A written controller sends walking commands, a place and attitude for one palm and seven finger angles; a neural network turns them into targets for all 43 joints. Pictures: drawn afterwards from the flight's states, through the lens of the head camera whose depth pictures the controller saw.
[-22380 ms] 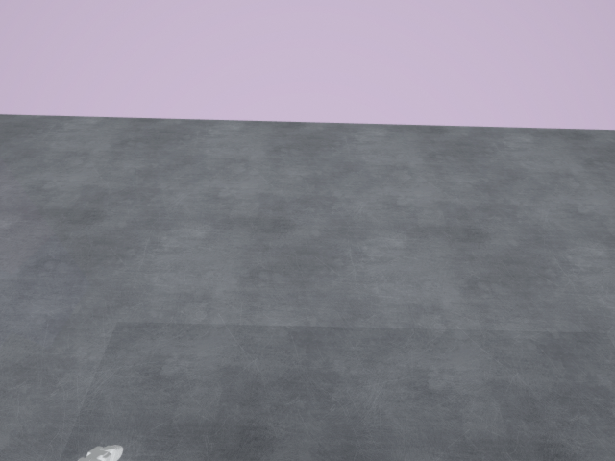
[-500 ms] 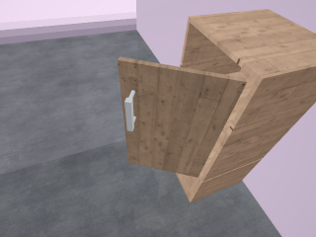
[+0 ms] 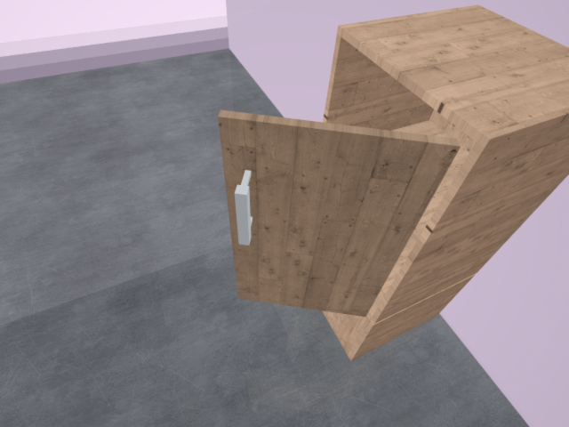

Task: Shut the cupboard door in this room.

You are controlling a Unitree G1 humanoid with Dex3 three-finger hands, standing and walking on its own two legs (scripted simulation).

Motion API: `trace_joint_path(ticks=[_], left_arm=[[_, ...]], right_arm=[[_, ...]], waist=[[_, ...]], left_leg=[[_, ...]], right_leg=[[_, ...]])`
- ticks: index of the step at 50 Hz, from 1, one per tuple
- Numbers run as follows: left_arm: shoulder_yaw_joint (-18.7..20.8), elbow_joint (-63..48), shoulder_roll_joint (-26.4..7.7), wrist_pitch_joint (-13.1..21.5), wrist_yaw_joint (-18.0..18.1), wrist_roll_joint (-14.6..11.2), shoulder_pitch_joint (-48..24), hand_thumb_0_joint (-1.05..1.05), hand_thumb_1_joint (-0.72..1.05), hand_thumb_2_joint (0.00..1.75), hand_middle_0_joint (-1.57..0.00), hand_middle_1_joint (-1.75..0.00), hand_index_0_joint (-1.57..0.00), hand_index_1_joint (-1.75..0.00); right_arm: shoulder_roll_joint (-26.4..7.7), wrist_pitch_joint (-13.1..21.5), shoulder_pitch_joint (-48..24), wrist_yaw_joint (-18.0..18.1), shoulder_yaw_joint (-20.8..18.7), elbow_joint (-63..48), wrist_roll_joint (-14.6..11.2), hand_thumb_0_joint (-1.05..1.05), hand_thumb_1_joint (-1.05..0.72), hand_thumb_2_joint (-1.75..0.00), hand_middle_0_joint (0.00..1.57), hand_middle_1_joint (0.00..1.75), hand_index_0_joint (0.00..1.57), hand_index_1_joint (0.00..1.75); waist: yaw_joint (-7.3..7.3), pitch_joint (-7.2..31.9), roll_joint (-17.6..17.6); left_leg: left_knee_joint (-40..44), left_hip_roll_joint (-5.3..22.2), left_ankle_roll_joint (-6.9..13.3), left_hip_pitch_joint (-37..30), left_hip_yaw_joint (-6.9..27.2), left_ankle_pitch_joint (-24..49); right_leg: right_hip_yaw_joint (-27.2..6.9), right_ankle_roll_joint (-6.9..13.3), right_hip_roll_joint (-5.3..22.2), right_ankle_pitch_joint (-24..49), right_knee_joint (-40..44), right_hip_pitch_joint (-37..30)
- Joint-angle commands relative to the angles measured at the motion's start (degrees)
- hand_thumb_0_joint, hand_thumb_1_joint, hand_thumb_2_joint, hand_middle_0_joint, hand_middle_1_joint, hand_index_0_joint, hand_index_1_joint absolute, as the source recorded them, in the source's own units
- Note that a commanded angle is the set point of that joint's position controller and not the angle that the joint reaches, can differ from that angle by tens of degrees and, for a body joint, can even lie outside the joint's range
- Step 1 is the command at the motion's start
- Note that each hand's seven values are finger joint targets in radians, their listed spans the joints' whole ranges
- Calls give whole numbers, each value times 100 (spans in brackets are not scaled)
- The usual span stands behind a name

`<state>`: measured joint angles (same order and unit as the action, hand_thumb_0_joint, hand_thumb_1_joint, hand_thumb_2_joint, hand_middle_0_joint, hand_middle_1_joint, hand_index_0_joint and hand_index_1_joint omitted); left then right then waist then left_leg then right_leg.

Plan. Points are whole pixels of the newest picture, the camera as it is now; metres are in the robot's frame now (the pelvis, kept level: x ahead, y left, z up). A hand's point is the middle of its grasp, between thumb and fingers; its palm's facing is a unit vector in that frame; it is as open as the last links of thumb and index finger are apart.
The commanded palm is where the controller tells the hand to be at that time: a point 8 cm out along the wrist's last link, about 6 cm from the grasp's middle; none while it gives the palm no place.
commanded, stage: come to a stop and stand still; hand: left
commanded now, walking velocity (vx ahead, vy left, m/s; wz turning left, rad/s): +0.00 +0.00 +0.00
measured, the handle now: (245, 208) +0.47 +0.11 +0.00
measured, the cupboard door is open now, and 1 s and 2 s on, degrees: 57 57 57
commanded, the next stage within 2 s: look again from close up in 0.26 s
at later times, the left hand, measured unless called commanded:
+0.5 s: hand out of the picture -0.01 +0.15 -0.18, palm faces +0.04 -0.98 -0.17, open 7.4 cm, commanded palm none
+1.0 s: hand out of the picture +0.01 +0.12 -0.17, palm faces +0.08 -0.97 -0.22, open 7.3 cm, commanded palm +0.10 +0.17 -0.07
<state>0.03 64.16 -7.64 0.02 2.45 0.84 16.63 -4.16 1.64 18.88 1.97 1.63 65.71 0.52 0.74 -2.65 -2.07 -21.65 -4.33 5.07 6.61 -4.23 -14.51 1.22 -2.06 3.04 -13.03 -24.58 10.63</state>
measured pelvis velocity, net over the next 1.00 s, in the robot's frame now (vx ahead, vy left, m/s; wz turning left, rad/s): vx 0.00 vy -0.05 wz -0.01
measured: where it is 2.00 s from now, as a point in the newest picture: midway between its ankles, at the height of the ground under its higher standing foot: outside the picture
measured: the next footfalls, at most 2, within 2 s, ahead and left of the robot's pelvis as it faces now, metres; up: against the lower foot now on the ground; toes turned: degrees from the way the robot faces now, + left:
none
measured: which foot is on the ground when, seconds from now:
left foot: down 0.00-1.00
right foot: down 0.00-1.00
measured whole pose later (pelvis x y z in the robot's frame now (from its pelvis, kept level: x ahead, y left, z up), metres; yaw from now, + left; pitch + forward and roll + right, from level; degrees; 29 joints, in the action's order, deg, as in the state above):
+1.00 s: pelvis +0.00 -0.05 +0.00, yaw +0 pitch -2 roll +1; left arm 1.1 54.6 -8.0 -2.6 2.1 -1.0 19.4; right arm -8.8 2.6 17.8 2.1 1.9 61.9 0.5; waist 0.1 -2.8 1.2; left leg -26.5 -0.1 0.6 8.0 -3.4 -16.8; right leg 2.4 2.2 -0.9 -15.3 -28.6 11.8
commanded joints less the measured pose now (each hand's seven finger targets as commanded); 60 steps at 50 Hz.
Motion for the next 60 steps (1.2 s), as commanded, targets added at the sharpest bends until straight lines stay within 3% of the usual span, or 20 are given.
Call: trace_joint_path(ticks=[1, 8, 17, 18, 20, 21, 23, 25, 30, 37, 47, 48, 49, 50, 51, 52, 53, 55, 58, 60], left_arm=[[66, -82, -240, 44, 26, 9, 574, 0, 90, 90, -20, -30, -20, -30], [76, -49, -188, 43, 50, 5, 600, 0, 90, 90, -20, -30, -20, -30], [59, 21, -139, 52, 52, 9, 694, 0, 90, 90, -20, -30, -20, -30], [9, 144, -565, 218, 245, 60, 737, 0, 90, 90, -20, -30, -20, -30], [-31, -68, -422, 170, 174, -15, 690, 0, 90, 90, -20, -30, -20, -30], [-48, -91, -416, 173, 128, -11, 670, 0, 90, 90, -20, -30, -20, -30], [-55, -107, -358, 138, 87, -19, 648, 0, 90, 90, -20, -30, -20, -30], [-65, -138, -339, 109, 62, -30, 582, 0, 90, 90, -20, -30, -20, -30], [-61, -263, -456, 90, -3, -10, 466, 0, 90, 90, -20, -30, -20, -30], [-29, -285, -600, 149, -18, -33, 459, 0, 90, 90, -20, -30, -20, -30], [-24, -207, -639, 172, -16, -46, 389, 0, 90, 90, -20, -30, -20, -30], [47, 6, -822, 298, 204, 41, 820, 0, 90, 90, -20, -30, -20, -30], [2041, -9075, -3925, 2033, 123, -895, -4195, 0, 90, 90, -20, -30, -20, -30], [91, -7362, -1203, 1495, 145, -857, -397, 0, 90, 90, -22, -32, -22, -32], [-197, -7068, -122, 670, 235, -1185, 726, 0, 90, 90, -24, -34, -24, -34], [-174, -6275, -146, 586, 313, -1074, 390, 0, 90, 90, -25, -36, -25, -36], [171, -6190, -409, 831, 248, -1130, -81, 0, 90, 90, -27, -38, -27, -38], [695, -5288, -596, 1575, -173, -1162, 322, 0, 90, 90, -31, -42, -31, -42], [1066, -4721, -498, 2911, -1246, -1513, 1625, 0, 90, 90, -36, -48, -36, -48], [1195, -4865, -658, 3746, -2066, -1693, 1732, 0, 90, 90, -40, -52, -40, -52]], right_arm=[[-641, 62, 412, 83, -169, -97, -9, 0, -90, -90, 20, 30, 20, 30], [-617, 78, 464, 109, -168, -49, -1, 0, -90, -90, 20, 30, 20, 30], [-589, 62, 400, 106, -169, -46, -5, 0, -90, -90, 20, 30, 20, 30], [-1146, 111, -50, 33, -198, -502, -130, 0, -90, -90, 20, 30, 20, 30], [-1001, 129, 410, 47, -183, -591, 36, 0, -90, -90, 20, 30, 20, 30], [-943, 149, 439, 53, -145, -607, 47, 0, -90, -90, 20, 30, 20, 30], [-947, 110, 423, 89, -145, -692, 12, 0, -90, -90, 20, 30, 20, 30], [-988, 73, 414, 71, -148, -751, -4, 0, -90, -90, 20, 30, 20, 30], [-1029, 42, 226, -17, -131, -735, 2, 0, -90, -90, 20, 30, 20, 30], [-1009, 88, 191, -19, -103, -546, 4, 0, -90, -90, 20, 30, 20, 30], [-890, 45, 189, -10, -84, -266, 1, 0, -90, -90, 20, 30, 20, 30], [-1120, 63, -370, -65, -166, -625, -45, 0, -90, -90, 20, 30, 20, 30], [-2459, 1226, 220, 655, -512, -2250, 6, 0, -90, -90, 20, 30, 20, 30], [-1575, 1566, -466, 563, -161, -2251, -240, 0, -90, -90, 20, 30, 20, 30], [-1483, 1796, -631, 427, -214, -2342, -194, 0, -90, -90, 20, 30, 20, 30], [-1506, 1933, -613, 373, -221, -2162, -328, 0, -90, -90, 20, 30, 20, 30], [-1705, 1977, -605, 312, -411, -2329, -277, 0, -90, -90, 20, 30, 20, 30], [-1777, 2034, -638, 191, -539, -2690, -102, 0, -90, -90, 20, 30, 20, 30], [-1643, 2114, -893, -51, -637, -3352, -73, 0, -90, -90, 20, 30, 20, 30], [-1664, 2068, -1006, -178, -692, -3683, -109, 0, -90, -90, 20, 30, 20, 30]], waist=[[48, -228, 247], [15, -158, 287], [2, -260, 223], [9, 68, 281], [-96, 442, 1132], [-39, 564, 1498], [-55, 259, 923], [-90, -76, 274], [-65, -669, 80], [-64, -213, 11], [-56, -221, 75], [163, -304, -1035], [-878, 2123, 148], [-238, 3002, 2333], [-64, 2477, 2384], [-338, 921, 1016], [-521, 59, 213], [-418, -34, -1139], [206, 767, -1374], [281, 1262, -1134]], left_leg=[[570, 1094, -189, 414, 883, 1495], [453, 1086, -217, 204, 848, 2077], [445, 1022, -210, 242, 790, 1688], [-526, 1208, -502, 316, 813, 4235], [-277, 1146, -559, 235, 900, 3077], [-270, 1166, -498, 101, 933, 3567], [-305, 1164, -347, 209, 926, 3276], [-159, 1071, -272, 501, 930, 2056], [385, 950, -196, 993, 960, -14], [237, 908, -210, 491, 706, 652], [212, 919, -300, 425, 570, 604], [-953, 1049, -458, 1025, 433, 941], [-1131, 866, -277, -1333, 175, 2369], [-826, 511, -246, -951, 214, 2895], [-664, 640, -445, -577, 375, 3460], [-745, 616, -460, 294, 557, 2375], [-943, 485, -407, 953, 652, 1262], [-1530, 331, -377, 2104, 621, 16], [-2497, 127, -563, 3417, 485, -479], [-3101, 61, -583, 4021, 415, -546]], right_leg=[[-211, 286, 280, 602, 103, -112], [-234, 283, 275, 719, 18, -67], [-280, 302, 296, 759, 118, -61], [-183, 237, 359, 1913, -99, -36], [-61, 443, 228, 162, -517, -62], [-7, 463, 132, 170, -596, -53], [-9, 463, 113, 95, -472, 25], [-155, 485, 158, 166, -311, 84], [-406, 488, 191, -134, -57, 326], [-532, 518, 294, 583, 49, 101], [-606, 555, 346, 871, 231, -11], [-727, 297, 629, 3697, 77, -156], [-546, 197, 104, 2847, -658, -48], [-153, 355, -290, 1796, -940, 30], [228, 386, -291, 843, -801, 88], [284, 304, -265, 639, -658, 761], [265, 257, -221, 617, -495, 1252], [135, 167, -116, -553, -676, 2034], [-580, 172, 134, -903, -1486, 1904], [-891, 195, 214, -465, -2038, 1841]])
